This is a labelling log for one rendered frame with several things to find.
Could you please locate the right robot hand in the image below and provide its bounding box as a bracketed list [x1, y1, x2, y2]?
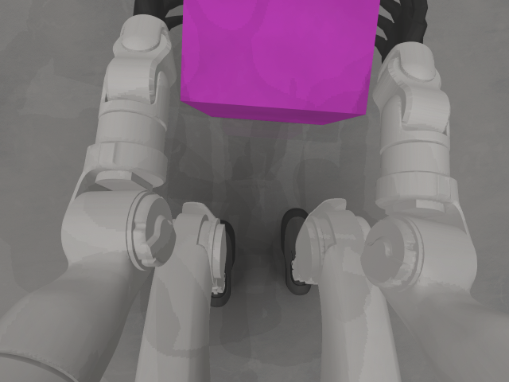
[375, 0, 428, 63]

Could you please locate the carton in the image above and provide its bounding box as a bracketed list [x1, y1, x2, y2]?
[181, 0, 380, 125]

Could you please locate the left robot hand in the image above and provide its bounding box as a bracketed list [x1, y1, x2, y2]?
[133, 0, 184, 31]

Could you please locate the robot right thigh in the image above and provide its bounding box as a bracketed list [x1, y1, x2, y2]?
[300, 210, 402, 382]

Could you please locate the right robot upper arm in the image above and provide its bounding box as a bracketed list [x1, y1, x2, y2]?
[360, 215, 509, 382]

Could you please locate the left robot upper arm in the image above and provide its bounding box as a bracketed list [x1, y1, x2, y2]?
[0, 190, 177, 382]

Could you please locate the robot right forearm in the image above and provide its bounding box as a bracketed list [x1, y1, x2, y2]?
[372, 41, 472, 241]

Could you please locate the robot right foot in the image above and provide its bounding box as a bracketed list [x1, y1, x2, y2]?
[281, 209, 312, 295]

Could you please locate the robot left forearm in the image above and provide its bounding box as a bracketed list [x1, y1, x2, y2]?
[61, 14, 177, 250]

